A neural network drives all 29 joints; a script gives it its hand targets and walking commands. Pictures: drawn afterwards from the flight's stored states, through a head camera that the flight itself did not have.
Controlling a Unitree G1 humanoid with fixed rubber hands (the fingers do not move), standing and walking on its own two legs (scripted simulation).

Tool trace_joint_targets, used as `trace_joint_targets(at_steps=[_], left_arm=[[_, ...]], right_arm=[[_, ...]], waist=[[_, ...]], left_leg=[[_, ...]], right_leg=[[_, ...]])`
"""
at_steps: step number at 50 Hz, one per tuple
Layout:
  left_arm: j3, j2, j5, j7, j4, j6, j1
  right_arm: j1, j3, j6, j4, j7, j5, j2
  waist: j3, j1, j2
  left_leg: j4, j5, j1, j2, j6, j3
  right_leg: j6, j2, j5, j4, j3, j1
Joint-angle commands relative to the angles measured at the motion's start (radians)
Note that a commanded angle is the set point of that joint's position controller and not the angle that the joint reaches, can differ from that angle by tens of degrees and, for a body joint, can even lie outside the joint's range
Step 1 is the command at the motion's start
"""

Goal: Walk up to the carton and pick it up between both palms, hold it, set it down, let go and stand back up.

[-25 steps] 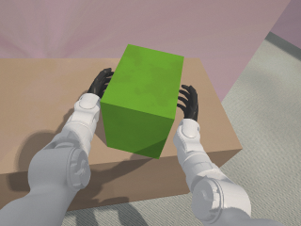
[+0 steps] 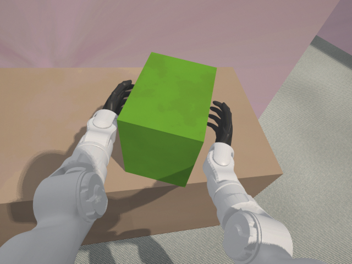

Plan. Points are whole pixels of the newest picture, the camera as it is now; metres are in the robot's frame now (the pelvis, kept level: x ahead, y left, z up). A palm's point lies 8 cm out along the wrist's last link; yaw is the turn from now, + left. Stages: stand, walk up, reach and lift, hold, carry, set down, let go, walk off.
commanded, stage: reach and lift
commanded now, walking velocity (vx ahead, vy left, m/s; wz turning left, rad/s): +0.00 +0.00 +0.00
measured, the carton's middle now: (168, 122) +0.45 -0.04 +0.02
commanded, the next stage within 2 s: none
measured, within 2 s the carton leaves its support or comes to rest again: leaves its support in 0.52 s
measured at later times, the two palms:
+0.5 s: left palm (113, 110) +0.46 +0.09 +0.07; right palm (223, 141) +0.36 -0.15 +0.06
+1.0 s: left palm (116, 116) +0.43 +0.08 +0.09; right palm (229, 147) +0.34 -0.16 +0.06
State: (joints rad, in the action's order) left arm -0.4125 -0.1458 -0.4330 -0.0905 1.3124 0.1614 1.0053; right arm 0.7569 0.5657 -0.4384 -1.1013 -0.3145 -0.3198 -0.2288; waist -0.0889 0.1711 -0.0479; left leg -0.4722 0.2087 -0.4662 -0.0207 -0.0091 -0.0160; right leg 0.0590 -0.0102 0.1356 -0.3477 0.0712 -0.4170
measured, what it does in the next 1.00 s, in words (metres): stands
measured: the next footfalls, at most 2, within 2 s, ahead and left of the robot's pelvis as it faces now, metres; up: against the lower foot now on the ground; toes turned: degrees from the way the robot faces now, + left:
none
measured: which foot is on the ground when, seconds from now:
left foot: down 0.00-1.00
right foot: down 0.00-1.00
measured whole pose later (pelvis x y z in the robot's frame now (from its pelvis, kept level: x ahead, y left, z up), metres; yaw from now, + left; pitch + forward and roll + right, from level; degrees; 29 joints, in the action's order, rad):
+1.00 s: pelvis -0.02 -0.01 +0.00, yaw +0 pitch +10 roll -1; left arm -0.42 -0.11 -0.44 -0.06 1.31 0.18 1.00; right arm 0.71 0.57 -0.45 -1.07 -0.31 -0.32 -0.22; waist -0.10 0.12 -0.04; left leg -0.42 0.15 -0.45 -0.03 0.00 -0.02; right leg 0.04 0.00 0.09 -0.33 0.07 -0.41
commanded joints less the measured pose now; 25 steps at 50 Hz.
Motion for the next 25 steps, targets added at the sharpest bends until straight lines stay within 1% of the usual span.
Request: trace_joint_targets(at_steps=[1,2,3,4,5,6,7,8,9,10,11,12,13,14,15,16,17,18,19,20,21,22,23,24,25], left_arm=[[0.044,0.642,-0.119,-0.128,0.090,0.012,0.339],[0.057,0.642,-0.110,-0.130,0.085,0.011,0.324],[0.072,0.650,-0.102,-0.133,0.088,0.014,0.311],[0.074,0.665,-0.099,-0.129,0.078,0.018,0.340],[0.045,0.662,-0.123,-0.135,0.114,0.001,0.275],[0.061,0.664,-0.109,-0.125,0.075,0.007,0.292],[0.050,0.675,-0.119,-0.121,0.068,0.003,0.297],[0.066,0.658,-0.117,-0.124,0.074,0.011,0.327],[0.083,0.661,-0.110,-0.123,0.070,0.003,0.333],[0.062,0.672,-0.111,-0.119,0.086,0.008,0.319],[0.057,0.660,-0.116,-0.122,0.082,0.014,0.317],[0.051,0.672,-0.126,-0.127,0.098,0.016,0.331],[0.046,0.663,-0.126,-0.124,0.101,0.012,0.306],[0.033,0.670,-0.130,-0.129,0.108,0.019,0.304],[0.045,0.674,-0.128,-0.126,0.088,0.023,0.285],[0.092,0.676,-0.106,-0.115,0.043,0.025,0.316],[0.089,0.701,-0.117,-0.117,0.073,0.029,0.310],[0.082,0.692,-0.111,-0.109,0.055,0.041,0.357],[0.085,0.706,-0.103,-0.110,0.042,0.048,0.362],[0.100,0.696,-0.085,-0.102,0.044,0.059,0.382],[0.096,0.679,-0.093,-0.089,0.022,0.080,0.360],[0.079,0.650,-0.094,-0.094,0.043,0.081,0.368],[0.110,0.680,-0.089,-0.085,-0.005,0.098,0.345],[0.103,0.681,-0.108,-0.087,-0.007,0.106,0.340],[0.144,0.708,-0.087,-0.076,-0.049,0.110,0.371]], right_arm=[[0.336,-0.165,-0.007,-0.095,0.131,-0.177,-0.529],[0.328,-0.180,-0.012,-0.099,0.123,-0.191,-0.534],[0.298,-0.191,-0.015,-0.103,0.120,-0.181,-0.533],[0.310,-0.183,-0.019,-0.089,0.120,-0.183,-0.552],[0.298,-0.189,-0.015,-0.098,0.121,-0.193,-0.542],[0.328,-0.199,-0.031,-0.073,0.124,-0.166,-0.534],[0.341,-0.192,-0.033,-0.079,0.125,-0.173,-0.532],[0.363,-0.191,-0.030,-0.079,0.121,-0.182,-0.534],[0.355,-0.172,-0.031,-0.085,0.117,-0.183,-0.524],[0.360,-0.197,-0.038,-0.097,0.121,-0.177,-0.544],[0.351,-0.196,-0.040,-0.089,0.125,-0.159,-0.527],[0.337,-0.173,-0.042,-0.101,0.121,-0.191,-0.534],[0.344,-0.194,-0.034,-0.088,0.124,-0.171,-0.552],[0.349,-0.221,-0.047,-0.042,0.121,-0.173,-0.552],[0.305,-0.212,-0.041,-0.125,0.119,-0.169,-0.542],[0.336,-0.206,-0.047,-0.110,0.118,-0.163,-0.529],[0.336,-0.182,-0.066,-0.105,0.112,-0.188,-0.530],[0.413,-0.206,-0.078,-0.074,0.118,-0.169,-0.527],[0.423,-0.221,-0.100,-0.021,0.122,-0.165,-0.535],[0.468,-0.244,-0.111,-0.016,0.125,-0.150,-0.528],[0.408,-0.267,-0.125,-0.036,0.120,-0.161,-0.514],[0.420,-0.252,-0.126,-0.056,0.123,-0.147,-0.503],[0.373,-0.260,-0.135,-0.084,0.121,-0.145,-0.513],[0.380,-0.266,-0.150,-0.047,0.117,-0.158,-0.500],[0.410,-0.290,-0.168,-0.063,0.129,-0.140,-0.487]], waist=[[-0.316,-0.049,0.160],[-0.336,-0.046,0.125],[-0.329,-0.032,0.119],[-0.340,-0.035,0.144],[-0.308,-0.056,0.125],[-0.363,-0.068,0.143],[-0.318,-0.073,0.158],[-0.375,-0.083,0.156],[-0.362,-0.033,0.163],[-0.371,-0.075,0.145],[-0.367,-0.085,0.143],[-0.351,-0.047,0.147],[-0.323,-0.080,0.148],[-0.375,-0.092,0.117],[-0.335,-0.073,0.123],[-0.386,-0.063,0.160],[-0.358,-0.032,0.149],[-0.393,-0.080,0.149],[-0.429,-0.093,0.165],[-0.468,-0.107,0.164],[-0.470,-0.112,0.119],[-0.439,-0.089,0.131],[-0.459,-0.095,0.139],[-0.491,-0.098,0.154],[-0.529,-0.100,0.206]], left_leg=[[0.046,-0.351,0.347,0.012,0.061,-0.092],[0.041,-0.383,0.344,0.011,0.060,-0.102],[0.030,-0.389,0.346,0.008,0.061,-0.090],[0.035,-0.405,0.367,0.007,0.073,-0.092],[0.034,-0.392,0.346,0.008,0.058,-0.095],[0.023,-0.442,0.356,0.003,0.073,-0.086],[0.025,-0.425,0.373,-0.004,0.078,-0.082],[0.016,-0.432,0.364,-0.001,0.074,-0.093],[0.021,-0.436,0.386,-0.004,0.076,-0.083],[0.016,-0.465,0.376,-0.006,0.077,-0.087],[0.015,-0.465,0.376,-0.002,0.075,-0.089],[0.016,-0.425,0.362,-0.002,0.069,-0.089],[0.025,-0.417,0.349,0.004,0.065,-0.092],[0.019,-0.438,0.334,0.006,0.060,-0.096],[0.010,-0.481,0.362,-0.001,0.070,-0.078],[0.006,-0.526,0.415,-0.011,0.090,-0.081],[-0.001,-0.505,0.377,-0.010,0.090,-0.082],[0.000,-0.513,0.422,-0.019,0.097,-0.075],[0.004,-0.520,0.430,-0.005,0.092,-0.089],[-0.004,-0.532,0.417,-0.016,0.096,-0.080],[-0.016,-0.591,0.406,-0.016,0.096,-0.087],[-0.003,-0.564,0.410,-0.014,0.100,-0.090],[-0.011,-0.613,0.431,-0.015,0.102,-0.088],[-0.014,-0.636,0.416,-0.016,0.102,-0.088],[-0.021,-0.735,0.486,-0.024,0.124,-0.081]], right_leg=[[-0.054,0.071,-0.323,0.076,-0.202,0.224],[-0.039,0.063,-0.355,0.067,-0.208,0.235],[-0.040,0.065,-0.381,0.060,-0.203,0.222],[-0.045,0.065,-0.362,0.077,-0.214,0.218],[-0.042,0.061,-0.360,0.076,-0.202,0.222],[-0.054,0.073,-0.371,0.060,-0.209,0.226],[-0.056,0.080,-0.320,0.064,-0.219,0.177],[-0.052,0.077,-0.305,0.065,-0.208,0.181],[-0.052,0.077,-0.319,0.073,-0.218,0.175],[-0.055,0.081,-0.339,0.072,-0.221,0.175],[-0.056,0.083,-0.340,0.072,-0.214,0.211],[-0.056,0.075,-0.317,0.078,-0.214,0.196],[-0.054,0.075,-0.335,0.075,-0.211,0.204],[-0.049,0.071,-0.379,0.058,-0.210,0.250],[-0.049,0.075,-0.354,0.063,-0.210,0.218],[-0.057,0.085,-0.364,0.068,-0.225,0.194],[-0.052,0.084,-0.343,0.068,-0.221,0.171],[-0.057,0.088,-0.313,0.068,-0.227,0.163],[-0.062,0.080,-0.351,0.079,-0.216,0.193],[-0.064,0.079,-0.345,0.071,-0.215,0.199],[-0.055,0.085,-0.410,0.061,-0.209,0.218],[-0.059,0.080,-0.417,0.065,-0.207,0.231],[-0.059,0.089,-0.442,0.057,-0.206,0.228],[-0.056,0.090,-0.454,0.049,-0.196,0.223],[-0.069,0.099,-0.458,0.066,-0.214,0.200]])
